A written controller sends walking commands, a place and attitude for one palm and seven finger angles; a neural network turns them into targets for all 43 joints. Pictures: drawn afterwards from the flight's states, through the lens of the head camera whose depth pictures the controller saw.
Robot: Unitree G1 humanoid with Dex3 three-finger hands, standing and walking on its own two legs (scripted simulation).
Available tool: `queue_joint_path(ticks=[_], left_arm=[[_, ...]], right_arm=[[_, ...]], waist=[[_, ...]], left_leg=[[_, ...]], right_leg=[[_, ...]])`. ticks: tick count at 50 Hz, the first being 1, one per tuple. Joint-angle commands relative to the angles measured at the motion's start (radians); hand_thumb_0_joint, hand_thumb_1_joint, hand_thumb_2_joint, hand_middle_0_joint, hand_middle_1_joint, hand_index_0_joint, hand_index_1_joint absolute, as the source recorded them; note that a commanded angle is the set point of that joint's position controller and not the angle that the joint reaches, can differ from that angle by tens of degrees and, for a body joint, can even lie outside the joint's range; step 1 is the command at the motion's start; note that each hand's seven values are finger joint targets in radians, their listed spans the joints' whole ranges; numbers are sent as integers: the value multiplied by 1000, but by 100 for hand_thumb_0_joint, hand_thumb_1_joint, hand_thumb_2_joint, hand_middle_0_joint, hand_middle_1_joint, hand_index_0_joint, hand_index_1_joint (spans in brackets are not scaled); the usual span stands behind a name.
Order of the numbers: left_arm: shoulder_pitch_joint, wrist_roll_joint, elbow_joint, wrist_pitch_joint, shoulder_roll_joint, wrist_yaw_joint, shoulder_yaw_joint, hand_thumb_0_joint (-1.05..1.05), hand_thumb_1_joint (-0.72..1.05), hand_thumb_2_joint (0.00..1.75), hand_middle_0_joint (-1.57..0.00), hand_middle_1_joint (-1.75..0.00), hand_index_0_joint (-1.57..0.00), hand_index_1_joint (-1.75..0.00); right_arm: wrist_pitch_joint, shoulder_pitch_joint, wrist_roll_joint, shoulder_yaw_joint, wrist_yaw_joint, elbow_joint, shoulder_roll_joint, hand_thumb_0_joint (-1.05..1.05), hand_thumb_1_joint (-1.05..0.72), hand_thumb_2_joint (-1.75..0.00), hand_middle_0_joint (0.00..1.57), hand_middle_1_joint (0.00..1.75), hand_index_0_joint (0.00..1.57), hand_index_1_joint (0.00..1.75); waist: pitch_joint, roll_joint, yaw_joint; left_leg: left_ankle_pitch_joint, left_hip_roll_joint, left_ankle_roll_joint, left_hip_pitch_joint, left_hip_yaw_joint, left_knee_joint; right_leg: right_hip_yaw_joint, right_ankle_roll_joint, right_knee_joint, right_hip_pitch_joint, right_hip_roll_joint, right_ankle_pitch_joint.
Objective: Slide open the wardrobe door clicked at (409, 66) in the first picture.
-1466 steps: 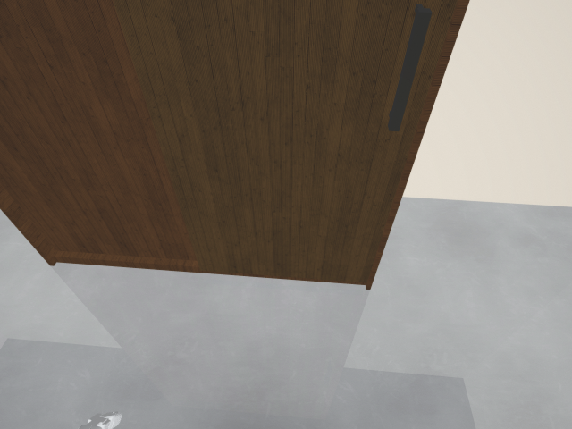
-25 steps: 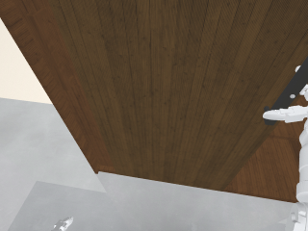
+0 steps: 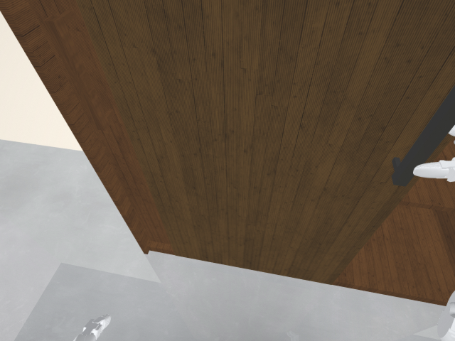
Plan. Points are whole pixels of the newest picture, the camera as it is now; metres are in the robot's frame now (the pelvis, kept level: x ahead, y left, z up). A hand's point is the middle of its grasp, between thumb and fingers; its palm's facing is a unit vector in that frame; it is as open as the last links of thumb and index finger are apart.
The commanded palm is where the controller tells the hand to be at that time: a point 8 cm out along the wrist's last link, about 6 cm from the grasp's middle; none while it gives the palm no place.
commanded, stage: slip the hand off the handle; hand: right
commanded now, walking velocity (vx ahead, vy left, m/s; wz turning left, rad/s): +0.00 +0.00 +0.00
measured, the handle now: (429, 126) +0.46 -0.30 +0.16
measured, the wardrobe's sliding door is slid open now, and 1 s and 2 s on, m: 0.51 0.51 0.51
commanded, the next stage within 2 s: draw the hand back to the body in 0.88 s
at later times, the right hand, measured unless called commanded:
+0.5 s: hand out of the picture +0.38 -0.35 +0.16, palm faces +0.42 +0.89 -0.17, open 14.7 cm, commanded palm +0.32 -0.38 +0.17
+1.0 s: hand out of the picture +0.29 -0.35 +0.16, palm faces +0.45 +0.88 -0.17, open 14.7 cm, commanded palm +0.25 -0.38 +0.17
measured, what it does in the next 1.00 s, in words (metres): stands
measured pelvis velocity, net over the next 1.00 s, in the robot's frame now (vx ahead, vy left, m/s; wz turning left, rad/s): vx -0.02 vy -0.01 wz -0.03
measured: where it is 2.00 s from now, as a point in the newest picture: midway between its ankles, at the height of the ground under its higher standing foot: outside the picture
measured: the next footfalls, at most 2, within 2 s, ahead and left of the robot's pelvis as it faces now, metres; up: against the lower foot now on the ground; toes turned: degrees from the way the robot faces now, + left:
none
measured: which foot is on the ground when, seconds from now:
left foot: down 0.00-1.00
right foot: down 0.00-1.00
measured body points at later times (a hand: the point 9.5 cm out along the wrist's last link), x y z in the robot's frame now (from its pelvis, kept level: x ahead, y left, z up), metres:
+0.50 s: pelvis +0.00 -0.02 +0.00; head +0.02 -0.03 +0.45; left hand +0.09 +0.25 -0.10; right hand +0.35 -0.40 +0.17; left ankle -0.05 +0.09 -0.72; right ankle +0.10 -0.08 -0.72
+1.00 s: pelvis -0.02 -0.01 +0.00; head -0.03 -0.02 +0.45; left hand +0.17 +0.21 -0.07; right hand +0.26 -0.40 +0.18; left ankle -0.05 +0.09 -0.72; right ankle +0.10 -0.08 -0.72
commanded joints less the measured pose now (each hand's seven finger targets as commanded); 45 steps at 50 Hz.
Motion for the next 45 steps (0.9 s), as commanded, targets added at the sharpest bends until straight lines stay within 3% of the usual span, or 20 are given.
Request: queue_joint_path(ticks=[1,5,6,8,9,12,15,17,20,25,27,29,33,34,35,36,40,41,43,45], left_arm=[[33,1,-100,-34,173,9,55,0,90,90,-20,-30,-20,-30],[49,-2,-95,-30,183,12,57,0,90,90,-20,-30,-20,-30],[50,-4,-91,-29,181,14,53,0,90,90,-20,-30,-20,-30],[58,-6,-87,-31,187,16,56,0,90,90,-20,-30,-20,-30],[66,-6,-87,-32,187,20,56,0,90,90,-20,-30,-20,-30],[61,-9,-98,-38,185,12,63,0,90,90,-20,-30,-20,-30],[46,-14,-112,-41,187,9,60,0,90,90,-20,-30,-20,-30],[32,-16,-119,-44,184,9,58,0,90,90,-20,-30,-20,-30],[8,-14,-145,-56,178,9,58,0,90,90,-20,-30,-20,-30],[-43,-14,-167,-82,153,8,45,0,90,90,-20,-30,-20,-30],[-67,-16,-173,-91,145,9,41,0,90,90,-20,-30,-20,-30],[-79,-19,-175,-96,141,17,35,0,90,90,-20,-30,-20,-30],[-109,-24,-168,-102,137,30,25,0,90,90,-20,-30,-20,-30],[-117,-26,-168,-104,133,35,20,0,90,90,-20,-30,-20,-30],[-129,-24,-171,-109,132,34,18,0,90,90,-20,-30,-20,-30],[-134,-24,-168,-114,123,35,13,0,90,90,-20,-30,-20,-30],[-148,-22,-162,-129,124,39,12,0,90,90,-20,-30,-20,-30],[-153,-23,-164,-131,119,37,9,0,90,90,-20,-30,-20,-30],[-163,-25,-157,-130,123,40,8,0,90,90,-20,-30,-20,-30],[-181,-24,-166,-138,119,43,1,0,90,90,-20,-30,-20,-30]], right_arm=[[-84,-435,-1,-85,-17,-204,-401,0,55,-20,25,115,25,115],[-103,-427,8,-90,21,-185,-422,0,55,-20,25,115,25,115],[-100,-441,10,-60,35,-146,-398,0,55,-20,25,115,25,115],[-108,-492,11,-41,55,-147,-399,0,55,-20,25,115,25,115],[-112,-493,17,-36,60,-136,-392,0,55,-20,25,115,25,115],[-111,-378,38,-28,74,-176,-344,0,55,-20,25,115,25,115],[-97,-288,69,-65,75,-221,-352,0,55,-20,25,115,25,115],[-83,-283,75,-73,68,-265,-352,0,55,-20,25,115,25,115],[-74,-211,73,-125,37,-403,-384,0,55,-20,25,115,25,115],[-49,-92,84,-102,1,-590,-298,0,55,-20,25,115,25,115],[-18,-56,93,-71,-5,-636,-242,0,55,-20,25,115,25,115],[14,-7,99,-82,-12,-650,-241,0,55,-20,25,115,25,115],[70,-18,104,-62,-10,-647,-216,0,55,-20,25,115,25,115],[65,-36,102,-59,-11,-672,-225,0,55,-20,25,115,25,115],[62,-58,98,-33,-10,-708,-203,0,55,-20,25,115,25,115],[66,-55,97,-1,-7,-697,-163,0,55,-20,25,115,25,115],[48,-19,104,-10,3,-722,-169,0,55,-20,25,115,25,115],[52,12,109,4,9,-718,-145,0,55,-20,25,115,25,115],[63,21,115,-28,16,-688,-179,0,55,-20,25,115,25,115],[60,-30,115,-15,13,-746,-181,0,55,-20,25,115,25,115]], waist=[[-274,-106,-5],[-277,-115,3],[-236,-100,17],[-256,-143,21],[-245,-113,30],[-308,-155,-8],[-293,-105,-28],[-265,-108,-28],[-304,-136,-54],[-295,-166,-66],[-276,-160,-64],[-244,-129,-72],[-173,-86,-56],[-170,-94,-52],[-190,-138,-53],[-179,-135,-46],[-197,-118,-57],[-189,-116,-63],[-143,-91,-64],[-172,-130,-64]], left_leg=[[146,18,-20,-218,-80,-115],[144,14,-19,-236,-80,-117],[125,13,-21,-257,-78,-121],[92,13,-17,-289,-75,-117],[97,14,-18,-285,-75,-124],[104,7,-9,-284,-64,-110],[115,5,-12,-249,-62,-114],[102,3,-13,-260,-55,-109],[113,0,-10,-233,-54,-104],[112,-2,-10,-228,-41,-96],[104,1,-14,-229,-40,-101],[105,4,-13,-196,-41,-118],[64,12,-17,-199,-44,-139],[68,11,-14,-186,-48,-149],[68,13,-12,-192,-49,-145],[58,15,-14,-206,-47,-144],[62,16,-9,-173,-49,-157],[56,17,-9,-170,-47,-158],[21,19,-12,-166,-47,-168],[37,22,-8,-145,-54,-174]], right_leg=[[152,12,-40,417,-13,18],[160,11,-37,429,-16,15],[165,11,-41,412,-16,-15],[186,16,-52,438,-18,-68],[189,10,-50,434,-18,-70],[205,19,-56,491,-21,-42],[202,14,-63,459,-19,-34],[210,17,-76,454,-25,-60],[213,18,-82,485,-28,-34],[244,32,-115,535,-44,-51],[257,36,-135,540,-48,-91],[245,34,-148,509,-42,-111],[252,35,-184,473,-40,-215],[239,32,-179,475,-36,-210],[244,35,-181,497,-32,-210],[255,38,-189,512,-36,-237],[250,38,-189,517,-27,-229],[249,39,-192,512,-26,-236],[248,40,-208,470,-23,-298],[229,36,-198,477,-11,-269]])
